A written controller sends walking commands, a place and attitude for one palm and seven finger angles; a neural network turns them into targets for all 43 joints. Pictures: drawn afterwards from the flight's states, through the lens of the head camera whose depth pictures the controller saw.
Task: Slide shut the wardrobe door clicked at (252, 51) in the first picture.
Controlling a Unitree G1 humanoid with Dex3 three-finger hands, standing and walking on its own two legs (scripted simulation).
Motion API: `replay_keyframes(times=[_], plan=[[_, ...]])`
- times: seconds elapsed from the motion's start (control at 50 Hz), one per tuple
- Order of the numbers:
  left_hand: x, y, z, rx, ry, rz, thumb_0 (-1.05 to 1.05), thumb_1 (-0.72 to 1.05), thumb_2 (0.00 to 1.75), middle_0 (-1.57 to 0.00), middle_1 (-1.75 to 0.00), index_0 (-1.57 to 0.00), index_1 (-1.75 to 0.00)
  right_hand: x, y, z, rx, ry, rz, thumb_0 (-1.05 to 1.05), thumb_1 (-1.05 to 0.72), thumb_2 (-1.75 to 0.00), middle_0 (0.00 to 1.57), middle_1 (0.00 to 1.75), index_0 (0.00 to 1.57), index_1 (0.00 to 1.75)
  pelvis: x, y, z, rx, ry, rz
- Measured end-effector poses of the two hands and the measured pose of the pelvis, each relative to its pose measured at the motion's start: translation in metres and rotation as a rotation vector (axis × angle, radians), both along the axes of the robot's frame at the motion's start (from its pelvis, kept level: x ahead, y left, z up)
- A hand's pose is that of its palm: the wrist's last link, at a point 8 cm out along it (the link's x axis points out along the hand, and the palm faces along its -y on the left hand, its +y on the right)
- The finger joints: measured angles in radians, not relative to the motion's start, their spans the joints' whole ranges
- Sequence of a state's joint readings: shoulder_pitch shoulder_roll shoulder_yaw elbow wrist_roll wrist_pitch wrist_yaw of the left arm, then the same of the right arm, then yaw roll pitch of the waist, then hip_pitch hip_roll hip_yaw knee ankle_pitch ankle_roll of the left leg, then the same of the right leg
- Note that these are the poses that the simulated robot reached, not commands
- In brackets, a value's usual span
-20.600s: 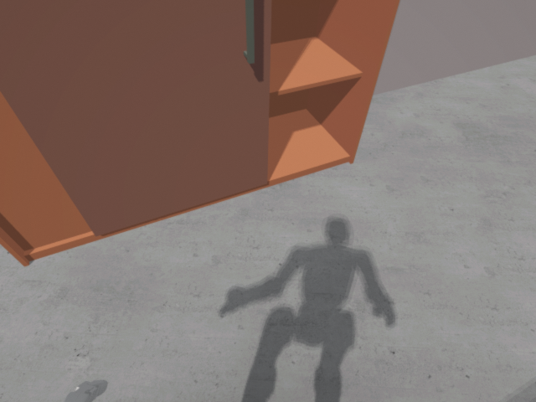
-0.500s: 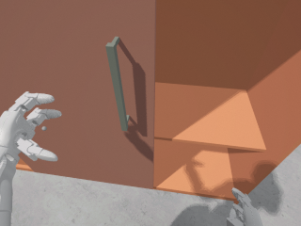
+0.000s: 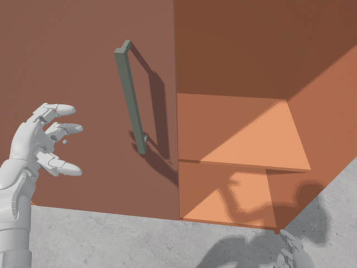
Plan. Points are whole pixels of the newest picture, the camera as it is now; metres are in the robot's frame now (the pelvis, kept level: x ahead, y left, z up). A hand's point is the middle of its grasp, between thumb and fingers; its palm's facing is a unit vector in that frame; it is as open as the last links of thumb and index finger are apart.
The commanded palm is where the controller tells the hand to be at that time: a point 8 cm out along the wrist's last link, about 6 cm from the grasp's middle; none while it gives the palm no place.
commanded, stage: move the hooked fingers beside the handle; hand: left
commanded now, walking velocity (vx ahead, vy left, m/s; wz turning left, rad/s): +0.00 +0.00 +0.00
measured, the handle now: (135, 106) +0.46 +0.15 +0.12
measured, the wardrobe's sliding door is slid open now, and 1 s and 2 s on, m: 0.52 0.52 0.52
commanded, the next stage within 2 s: none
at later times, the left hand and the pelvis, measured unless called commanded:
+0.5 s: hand (88, 122) +0.37 +0.22 +0.16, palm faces +0.02 -1.00 -0.05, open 13.9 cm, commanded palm +0.34 +0.27 +0.14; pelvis +0.00 +0.00 +0.00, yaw +0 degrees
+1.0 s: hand (103, 111) +0.41 +0.20 +0.15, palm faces +0.00 -1.00 -0.03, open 13.9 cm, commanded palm +0.38 +0.26 +0.14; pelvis +0.00 +0.00 +0.00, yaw -1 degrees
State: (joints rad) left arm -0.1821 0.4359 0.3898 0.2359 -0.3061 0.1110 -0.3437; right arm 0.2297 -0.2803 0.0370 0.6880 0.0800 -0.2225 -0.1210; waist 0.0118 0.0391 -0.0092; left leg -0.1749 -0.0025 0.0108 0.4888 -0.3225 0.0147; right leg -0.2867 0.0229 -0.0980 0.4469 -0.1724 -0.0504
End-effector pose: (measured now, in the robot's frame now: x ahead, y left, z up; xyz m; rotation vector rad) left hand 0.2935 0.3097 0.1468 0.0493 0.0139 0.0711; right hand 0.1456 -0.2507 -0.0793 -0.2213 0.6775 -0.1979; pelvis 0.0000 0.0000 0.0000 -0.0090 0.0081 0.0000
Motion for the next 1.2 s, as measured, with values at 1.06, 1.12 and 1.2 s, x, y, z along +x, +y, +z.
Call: replay_keyframes(times=[1.06,1.12,1.2], plan=[[0.096,-0.052,0.002,-0.027,-0.015,-0.064,-0.02,-0.5,0.3,-0.3,-1.2,-0.3,-1.2,-0.053,-0.011,-0.02,0.013,0.184,-0.086,0.01,-0.9,-0.89,0.2,0.3,0.2,0.3,-0.002,0.0,0.0,0.008,0.068,-0.02],[0.097,-0.048,-0.002,-0.026,-0.015,-0.051,-0.02,-0.49,0.3,-0.3,-1.2,-0.3,-1.2,-0.059,-0.012,-0.02,0.013,0.194,-0.101,0.01,-0.9,-0.89,0.2,0.3,0.2,0.3,-0.001,0.001,0.0,0.008,0.07,-0.029],[0.092,-0.043,-0.003,-0.011,-0.03,-0.044,-0.02,-0.49,0.3,-0.3,-1.2,-0.3,-1.2,-0.064,-0.012,-0.019,0.012,0.203,-0.113,0.01,-0.9,-0.89,0.2,0.3,0.2,0.3,0.0,0.002,0.0,0.006,0.067,-0.034]])
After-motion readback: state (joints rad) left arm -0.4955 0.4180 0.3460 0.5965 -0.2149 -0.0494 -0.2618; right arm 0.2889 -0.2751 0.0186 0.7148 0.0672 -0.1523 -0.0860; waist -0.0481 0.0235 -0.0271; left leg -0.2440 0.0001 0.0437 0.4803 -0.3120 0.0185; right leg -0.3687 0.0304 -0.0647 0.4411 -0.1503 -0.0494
